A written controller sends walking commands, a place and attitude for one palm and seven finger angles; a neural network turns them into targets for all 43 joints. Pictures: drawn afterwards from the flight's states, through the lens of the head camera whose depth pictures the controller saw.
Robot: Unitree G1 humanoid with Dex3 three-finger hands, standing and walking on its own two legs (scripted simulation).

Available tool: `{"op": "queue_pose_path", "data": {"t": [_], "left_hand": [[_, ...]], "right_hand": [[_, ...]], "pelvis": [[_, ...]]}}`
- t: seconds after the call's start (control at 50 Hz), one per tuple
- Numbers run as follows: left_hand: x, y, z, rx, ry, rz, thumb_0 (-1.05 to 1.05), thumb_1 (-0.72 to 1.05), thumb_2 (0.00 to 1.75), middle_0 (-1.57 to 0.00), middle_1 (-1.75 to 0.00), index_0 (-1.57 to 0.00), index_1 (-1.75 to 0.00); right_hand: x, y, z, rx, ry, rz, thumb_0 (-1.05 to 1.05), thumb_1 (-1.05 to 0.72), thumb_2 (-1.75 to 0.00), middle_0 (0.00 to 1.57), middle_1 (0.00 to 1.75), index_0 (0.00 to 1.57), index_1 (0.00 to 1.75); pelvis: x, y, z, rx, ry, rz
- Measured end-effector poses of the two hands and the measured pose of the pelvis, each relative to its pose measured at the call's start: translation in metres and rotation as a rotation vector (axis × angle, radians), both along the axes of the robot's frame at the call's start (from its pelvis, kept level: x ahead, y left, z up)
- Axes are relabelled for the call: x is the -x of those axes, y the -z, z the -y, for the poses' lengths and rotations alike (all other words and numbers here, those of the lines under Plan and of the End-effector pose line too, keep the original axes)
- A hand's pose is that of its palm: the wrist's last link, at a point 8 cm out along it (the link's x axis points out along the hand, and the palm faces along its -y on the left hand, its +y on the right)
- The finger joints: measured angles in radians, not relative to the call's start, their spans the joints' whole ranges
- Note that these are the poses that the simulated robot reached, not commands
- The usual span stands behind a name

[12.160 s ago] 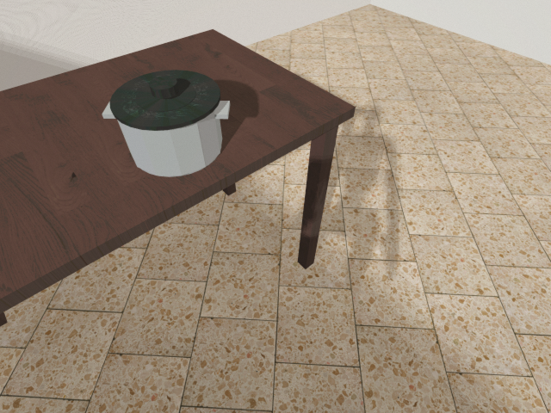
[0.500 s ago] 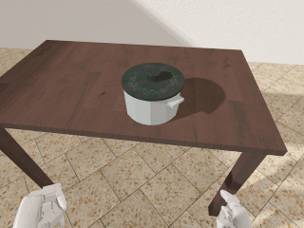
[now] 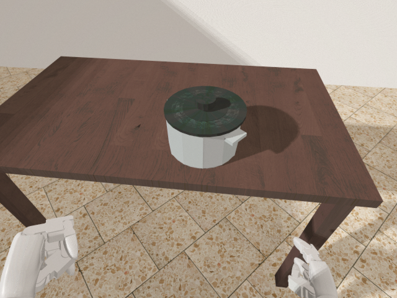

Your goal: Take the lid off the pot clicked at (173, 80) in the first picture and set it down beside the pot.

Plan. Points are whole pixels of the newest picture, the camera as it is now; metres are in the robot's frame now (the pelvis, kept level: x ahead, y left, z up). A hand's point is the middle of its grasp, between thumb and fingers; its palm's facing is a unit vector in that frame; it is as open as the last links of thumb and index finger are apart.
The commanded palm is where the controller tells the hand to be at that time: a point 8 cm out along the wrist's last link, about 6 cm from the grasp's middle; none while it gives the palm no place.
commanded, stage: raise the hand higher, near the body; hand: left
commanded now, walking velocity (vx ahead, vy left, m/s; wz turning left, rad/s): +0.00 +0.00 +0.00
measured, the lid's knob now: (205, 101) +0.53 +0.05 +0.14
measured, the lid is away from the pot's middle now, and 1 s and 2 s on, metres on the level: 0.00 0.00 0.00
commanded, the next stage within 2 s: reach forward and open the fingers in 0.26 s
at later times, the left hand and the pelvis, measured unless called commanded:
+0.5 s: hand (69, 219) +0.18 +0.23 +0.15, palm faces +0.28 -0.46 -0.84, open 3.0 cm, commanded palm +0.14 +0.26 +0.18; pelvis -0.01 -0.01 +0.00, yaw -1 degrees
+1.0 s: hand (54, 195) +0.21 +0.26 +0.16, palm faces -0.12 +0.00 -0.99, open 5.5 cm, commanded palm +0.19 +0.25 +0.23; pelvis -0.02 -0.02 +0.00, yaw +2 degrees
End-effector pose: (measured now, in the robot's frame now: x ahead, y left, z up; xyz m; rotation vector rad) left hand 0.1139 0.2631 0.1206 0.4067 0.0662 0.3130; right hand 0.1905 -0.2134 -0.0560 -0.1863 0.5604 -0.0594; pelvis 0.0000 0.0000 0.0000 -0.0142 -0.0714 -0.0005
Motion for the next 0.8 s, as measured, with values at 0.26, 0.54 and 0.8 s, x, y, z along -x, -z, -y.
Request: {"op": "queue_pose_path", "data": {"t": [0.26, 0.54, 0.8], "left_hand": [[-0.012, -0.032, -0.002, -0.06, -0.004, 0.12, 0.02, 0.89, 0.9, -1.3, -1.5, -1.3, -1.5], [-0.039, -0.069, 0.017, -0.809, 0.06, -0.037, 0.02, 0.81, 0.95, -1.28, -1.41, -1.28, -1.42], [-0.064, -0.077, 0.012, -1.088, 0.212, -0.31, 0.01, 0.45, 1.18, -1.18, -1.01, -1.18, -1.02]], "right_hand": [[0.008, 0.013, -0.01, -0.034, -0.037, -0.056, 0.01, -0.91, -0.9, 0.2, 0.3, 0.2, 0.3], [0.009, 0.033, 0.019, -0.021, -0.035, -0.183, 0.01, -0.91, -0.9, 0.2, 0.3, 0.2, 0.3], [-0.018, 0.031, 0.024, -0.075, -0.038, -0.14, 0.01, -0.91, -0.9, 0.2, 0.3, 0.2, 0.3]], "pelvis": [[0.002, 0.0, 0.004, 0.0, -0.004, -0.001], [0.009, 0.005, 0.011, -0.009, 0.021, -0.064], [0.012, 0.004, 0.018, -0.009, -0.022, -0.056]]}}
